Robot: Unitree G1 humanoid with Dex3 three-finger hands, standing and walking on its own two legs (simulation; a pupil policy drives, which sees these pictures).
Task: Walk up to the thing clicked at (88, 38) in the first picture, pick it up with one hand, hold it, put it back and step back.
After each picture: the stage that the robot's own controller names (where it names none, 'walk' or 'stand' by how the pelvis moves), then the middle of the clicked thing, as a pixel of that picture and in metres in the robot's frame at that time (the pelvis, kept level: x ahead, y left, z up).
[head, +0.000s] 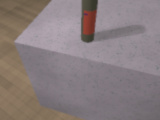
stand; (88, 17) +0.67 +0.00 +0.08
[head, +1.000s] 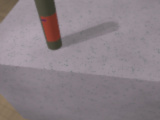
walk; (49, 22) +0.57 +0.18 +0.11
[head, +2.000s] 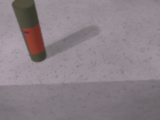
stand; (32, 34) +0.51 +0.22 +0.10
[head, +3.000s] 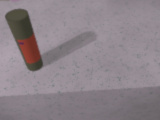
stand; (27, 44) +0.48 +0.23 +0.08
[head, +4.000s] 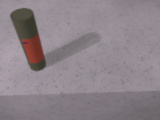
stand; (31, 43) +0.47 +0.21 +0.08
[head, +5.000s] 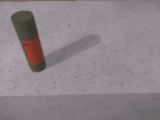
stand; (31, 45) +0.47 +0.22 +0.08
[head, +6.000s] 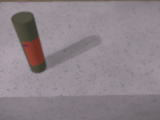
stand; (32, 46) +0.47 +0.22 +0.08
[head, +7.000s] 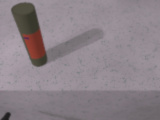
rise first; (32, 39) +0.48 +0.21 +0.09
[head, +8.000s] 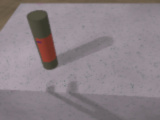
go down; (44, 43) +0.49 +0.21 +0.09
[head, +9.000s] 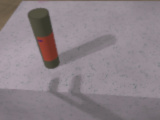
go down; (46, 42) +0.48 +0.20 +0.09
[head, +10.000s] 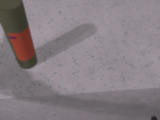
go down; (19, 38) +0.46 +0.19 +0.11
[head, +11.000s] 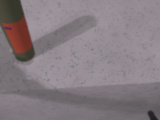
close in; (15, 29) +0.47 +0.19 +0.13
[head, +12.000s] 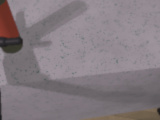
close; out of the picture +0.49 +0.21 +0.15
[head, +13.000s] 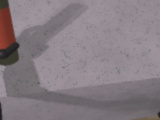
lift; out of the picture +0.48 +0.22 +0.15
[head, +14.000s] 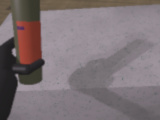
lift; (28, 39) +0.36 +0.16 +0.25
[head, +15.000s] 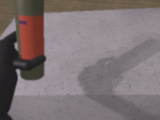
hold; (30, 33) +0.35 +0.16 +0.27
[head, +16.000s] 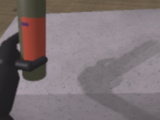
hold; (32, 35) +0.35 +0.15 +0.26
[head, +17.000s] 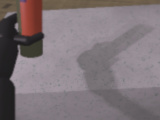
crouch; (29, 13) +0.44 +0.16 +0.28
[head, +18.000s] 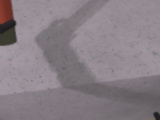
lower; out of the picture +0.53 +0.21 +0.22
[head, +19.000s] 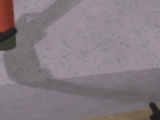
lower; (0, 7) +0.53 +0.21 +0.15
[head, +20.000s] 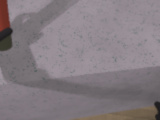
lower; out of the picture +0.52 +0.22 +0.15
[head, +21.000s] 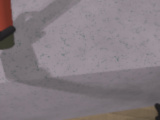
lower; out of the picture +0.53 +0.21 +0.15
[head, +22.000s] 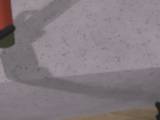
lower; out of the picture +0.53 +0.21 +0.15
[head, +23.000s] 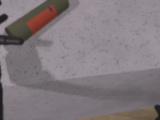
open; (40, 17) +0.59 +0.11 +0.05
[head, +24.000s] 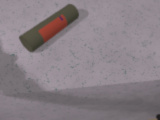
sink last; (51, 26) +0.57 +0.10 +0.04
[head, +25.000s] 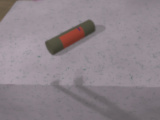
stand; (71, 36) +0.62 +0.11 +0.04
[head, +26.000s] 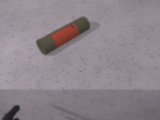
stand; (64, 34) +0.59 +0.11 +0.04
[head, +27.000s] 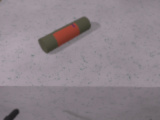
stand; (66, 33) +0.61 +0.10 +0.05
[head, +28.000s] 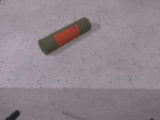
stand; (66, 35) +0.60 +0.10 +0.05
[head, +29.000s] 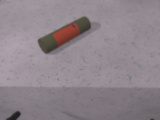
stand; (66, 34) +0.60 +0.10 +0.05
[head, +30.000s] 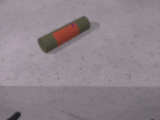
stand; (65, 33) +0.61 +0.11 +0.05
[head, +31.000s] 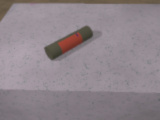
stand; (69, 42) +0.61 +0.10 +0.00
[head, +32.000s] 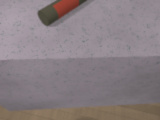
walk; (65, 5) +0.69 +0.08 +0.01
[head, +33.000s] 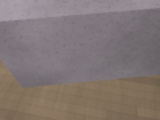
walk; out of the picture +0.97 +0.20 +0.01
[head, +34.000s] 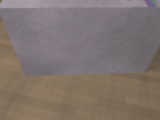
stand; out of the picture +1.24 +0.15 +0.01
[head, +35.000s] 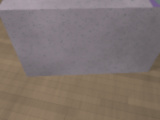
stand; out of the picture +1.21 +0.14 -0.01
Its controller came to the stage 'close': yes
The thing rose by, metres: 0.20
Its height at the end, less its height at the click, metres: -0.09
